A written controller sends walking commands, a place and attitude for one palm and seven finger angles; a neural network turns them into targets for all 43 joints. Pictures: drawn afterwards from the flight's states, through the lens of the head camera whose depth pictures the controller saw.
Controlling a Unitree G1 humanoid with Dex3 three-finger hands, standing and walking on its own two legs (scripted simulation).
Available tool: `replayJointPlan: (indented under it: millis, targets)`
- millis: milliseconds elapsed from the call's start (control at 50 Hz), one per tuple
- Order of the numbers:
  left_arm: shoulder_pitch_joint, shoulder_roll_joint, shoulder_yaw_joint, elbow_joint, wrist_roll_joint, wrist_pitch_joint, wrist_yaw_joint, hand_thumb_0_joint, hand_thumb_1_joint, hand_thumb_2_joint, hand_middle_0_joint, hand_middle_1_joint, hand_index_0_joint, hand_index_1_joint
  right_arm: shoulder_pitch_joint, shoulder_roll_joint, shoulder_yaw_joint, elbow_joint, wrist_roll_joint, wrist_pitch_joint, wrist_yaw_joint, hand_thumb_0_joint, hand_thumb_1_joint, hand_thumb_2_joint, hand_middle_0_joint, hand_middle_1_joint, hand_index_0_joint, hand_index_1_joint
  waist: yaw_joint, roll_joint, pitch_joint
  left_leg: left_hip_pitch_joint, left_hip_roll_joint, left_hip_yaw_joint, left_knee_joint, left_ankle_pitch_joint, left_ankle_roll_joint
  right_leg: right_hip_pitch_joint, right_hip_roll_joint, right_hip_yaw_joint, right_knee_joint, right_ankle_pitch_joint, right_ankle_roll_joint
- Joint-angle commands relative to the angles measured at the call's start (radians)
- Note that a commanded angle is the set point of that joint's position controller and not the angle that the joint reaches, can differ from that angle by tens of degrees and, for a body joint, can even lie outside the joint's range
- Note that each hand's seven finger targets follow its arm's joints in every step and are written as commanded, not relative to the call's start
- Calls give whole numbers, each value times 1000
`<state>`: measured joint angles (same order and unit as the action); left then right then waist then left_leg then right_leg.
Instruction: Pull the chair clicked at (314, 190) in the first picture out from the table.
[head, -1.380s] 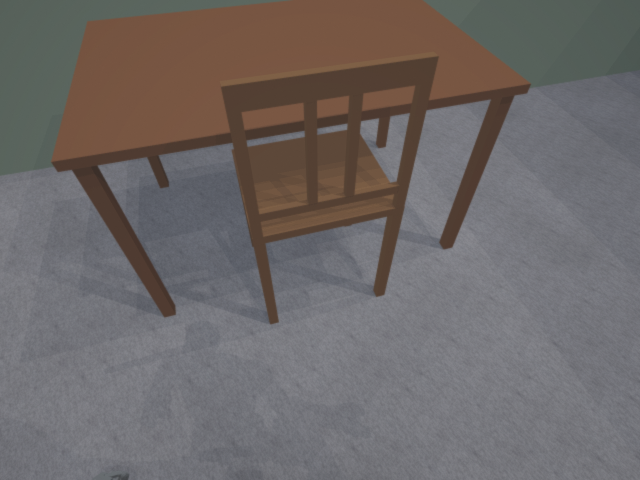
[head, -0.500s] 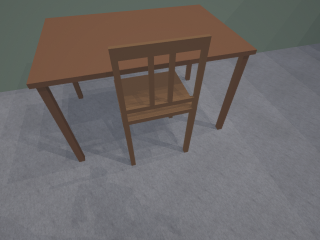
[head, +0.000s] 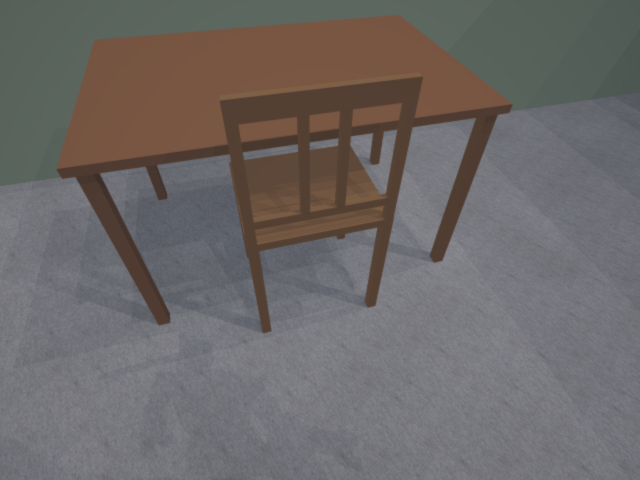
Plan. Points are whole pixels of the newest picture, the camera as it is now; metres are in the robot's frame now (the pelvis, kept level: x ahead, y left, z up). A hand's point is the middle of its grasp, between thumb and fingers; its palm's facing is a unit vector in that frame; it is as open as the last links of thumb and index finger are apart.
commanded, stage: look at it before walking up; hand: left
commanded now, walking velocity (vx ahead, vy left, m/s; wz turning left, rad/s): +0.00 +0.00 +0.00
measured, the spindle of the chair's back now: (304, 167) +0.80 +0.08 -0.09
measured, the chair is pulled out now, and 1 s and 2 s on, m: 0.00 0.00 0.00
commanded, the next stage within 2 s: turn to face it in 0.06 s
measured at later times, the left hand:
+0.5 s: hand out of the picture +0.02 +0.22 -0.18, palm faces +0.10 -0.96 -0.26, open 7.4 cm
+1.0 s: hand out of the picture -0.06 +0.18 -0.16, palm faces +0.30 -0.91 -0.28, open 7.4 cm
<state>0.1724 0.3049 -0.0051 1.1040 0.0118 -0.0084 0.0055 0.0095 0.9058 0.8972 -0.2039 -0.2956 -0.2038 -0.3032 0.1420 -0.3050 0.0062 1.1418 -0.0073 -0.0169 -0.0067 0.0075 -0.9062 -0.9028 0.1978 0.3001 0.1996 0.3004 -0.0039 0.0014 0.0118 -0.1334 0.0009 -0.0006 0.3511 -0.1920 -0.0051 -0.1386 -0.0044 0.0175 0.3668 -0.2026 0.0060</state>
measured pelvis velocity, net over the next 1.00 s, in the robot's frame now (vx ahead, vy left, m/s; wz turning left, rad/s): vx -0.04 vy -0.02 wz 0.28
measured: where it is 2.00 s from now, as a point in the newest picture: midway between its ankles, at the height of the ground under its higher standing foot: outside the picture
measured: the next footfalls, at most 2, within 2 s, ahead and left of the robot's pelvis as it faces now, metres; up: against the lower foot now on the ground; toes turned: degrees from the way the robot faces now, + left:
right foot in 0.84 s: +0.01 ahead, -0.11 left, +0.00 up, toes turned +12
left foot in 1.16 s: -0.04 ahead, +0.12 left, +0.00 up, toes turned +21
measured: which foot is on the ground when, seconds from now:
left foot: down 0.00-0.84, up 0.86-1.00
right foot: down 0.00-0.52, up 0.54-0.82, down 0.84-1.00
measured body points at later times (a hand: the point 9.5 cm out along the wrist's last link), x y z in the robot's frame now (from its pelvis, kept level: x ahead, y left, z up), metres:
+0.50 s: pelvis -0.01 +0.01 -0.02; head +0.00 +0.02 +0.43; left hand +0.02 +0.27 -0.16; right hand +0.05 -0.24 -0.16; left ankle +0.00 +0.12 -0.75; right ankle +0.00 -0.12 -0.75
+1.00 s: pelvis -0.04 -0.02 -0.01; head -0.03 -0.04 +0.44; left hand -0.08 +0.23 -0.14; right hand +0.06 -0.26 -0.17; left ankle -0.07 +0.11 -0.68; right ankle -0.03 -0.12 -0.75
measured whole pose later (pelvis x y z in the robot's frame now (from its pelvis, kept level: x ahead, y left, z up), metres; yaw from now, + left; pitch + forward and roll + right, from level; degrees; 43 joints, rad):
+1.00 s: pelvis -0.04 -0.02 -0.01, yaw +16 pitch -2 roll +1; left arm 0.30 0.17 0.03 0.98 0.02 0.01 0.03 0.01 0.91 0.90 -0.20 -0.30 -0.20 -0.30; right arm 0.24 -0.24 -0.08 1.02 -0.02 0.05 0.00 0.01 -0.91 -0.90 0.19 0.30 0.20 0.30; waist -0.01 0.03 0.04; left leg -0.46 -0.02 -0.02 1.00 -0.40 -0.02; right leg -0.16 -0.03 -0.06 0.48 -0.29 -0.03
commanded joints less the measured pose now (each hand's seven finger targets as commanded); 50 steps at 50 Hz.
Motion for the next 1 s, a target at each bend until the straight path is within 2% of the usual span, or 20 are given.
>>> replayJointPlan:
  millis: [0,180,240,280,400,440,460,480,500,520,540,600,700,760,780,800,820,840,900,980]
  targets:
    - [-20,185,39,-53,2,-22,11,0,900,900,-200,-300,-200,-300,-33,-176,-34,-55,-2,-19,-10,0,-900,-900,200,300,200,300,4,0,-18,4,109,-96,-58,95,25,-26,-107,89,-72,70,-18]
    - [-20,187,43,-53,0,-21,13,0,900,900,-200,-300,-200,-300,-31,-179,-34,-54,-2,-18,-9,0,-900,-900,200,300,200,300,5,6,-20,-11,108,-104,-43,146,25,-10,-114,74,-51,116,-15]
    - [26,109,34,-49,-2,2,22,0,900,900,-200,-300,-200,-300,9,-88,-18,-57,-2,1,-8,0,-900,-900,200,300,200,300,9,3,-21,-55,99,-107,5,176,18,-11,-124,45,-2,118,4]
    - [43,111,40,-57,-2,11,26,0,900,900,-200,-300,-200,-300,17,-85,-22,-68,-3,12,-7,0,-900,-900,200,300,200,300,14,-13,-20,-91,90,-108,43,168,17,-10,-137,36,21,105,3]
    - [52,149,72,-118,4,24,33,0,900,900,-200,-300,-200,-300,58,-57,-50,-122,-4,36,-6,0,-900,-900,200,300,200,300,5,-131,-20,-158,24,-42,269,27,4,-67,-277,101,3,72,-93]
    - [28,135,76,-147,8,27,35,0,900,900,-200,-300,-200,-300,91,-40,-57,-131,-6,36,-3,0,-900,-900,200,300,200,300,-13,-124,-3,-124,33,-37,251,11,6,-133,-277,69,51,60,-94]
    - [26,121,77,-158,8,29,33,0,900,900,-200,-300,-200,-300,103,-42,-59,-135,-7,34,-2,0,-900,-900,200,300,200,300,-16,-89,3,-109,52,-65,203,66,17,-157,-239,25,98,31,-70]
    - [22,97,75,-163,7,34,31,0,900,900,-200,-300,-200,-300,110,-60,-62,-141,-11,30,0,0,-900,-900,200,300,200,300,-18,19,17,-120,90,-166,130,132,44,-176,-163,-37,188,-31,-28]
    - [12,63,72,-174,4,37,30,0,900,900,-200,-300,-200,-300,133,-104,-70,-146,-18,23,-3,0,-900,-900,200,300,200,300,-28,182,24,-128,193,-366,6,191,112,-200,-55,-99,346,-159,23]
    - [0,43,69,-189,4,37,35,0,900,900,-200,-300,-200,-300,149,-119,-77,-148,-17,18,-12,0,-900,-900,200,300,200,300,-29,234,31,-111,263,-508,-77,241,190,-271,-14,-57,505,-347,30]
    - [9,41,73,-190,5,37,36,0,900,900,-200,-300,-200,-300,151,-120,-79,-152,-13,16,-21,0,-900,-900,200,300,200,300,-21,202,21,-98,275,-518,-82,240,225,-303,-32,4,610,-366,19]
    - [32,17,73,-178,3,32,27,0,900,900,-200,-300,-200,-300,110,-94,-81,-173,-12,16,-29,0,-900,-900,200,300,200,300,0,124,-33,-35,214,-409,-39,251,214,-330,-37,15,630,-286,29]
    - [73,-19,68,-181,-4,35,30,0,900,900,-200,-300,-200,-300,118,-84,-91,-176,-16,28,-31,0,-900,-900,200,300,200,300,-3,131,-44,-68,183,-421,-28,230,199,-198,2,-6,390,-271,31]
    - [161,-21,71,-158,-5,27,36,0,900,900,-200,-300,-200,-300,99,-70,-93,-185,-7,34,-24,0,-900,-900,200,300,200,300,30,120,-55,-178,124,-390,19,85,140,-5,8,-16,129,-102,27]
    - [186,9,76,-153,1,18,41,0,900,900,-200,-300,-200,-300,92,-38,-90,-194,0,36,-19,0,-900,-900,200,300,200,300,40,36,-35,-278,67,-330,93,-18,90,89,-49,33,-14,-60,15]
    - [191,98,94,-159,15,10,49,0,900,900,-200,-300,-200,-300,103,24,-84,-208,7,37,-13,0,-900,-900,200,300,200,300,36,-193,-25,-427,-51,-172,285,-193,18,147,-271,273,-128,-153,-56]
    - [163,138,97,-188,13,15,44,0,900,900,-200,-300,-200,-300,71,13,-92,-233,-5,42,-11,0,-900,-900,200,300,200,300,48,-236,41,-428,-76,-76,490,-326,-10,-26,-431,381,-182,-141,-148]
    - [144,103,94,-194,10,9,47,0,900,900,-200,-300,-200,-300,42,-8,-101,-227,-14,52,-5,0,-900,-900,200,300,200,300,36,-178,62,-405,-34,-106,625,-304,-2,-122,-398,353,-164,-96,-167]
    - [74,42,79,-203,10,-2,42,0,900,900,-200,-300,-200,-300,110,17,-99,-181,-9,55,5,0,-900,-900,200,300,200,300,-21,-147,69,-389,-1,-51,776,-211,-18,-115,-289,160,-94,122,-163]
    - [209,28,71,-142,20,-15,27,0,900,900,-200,-300,-200,-300,62,60,-78,-180,-17,29,8,0,-900,-900,200,300,200,300,35,-173,77,-332,21,41,534,-216,-9,-44,-246,128,-128,-62,-169]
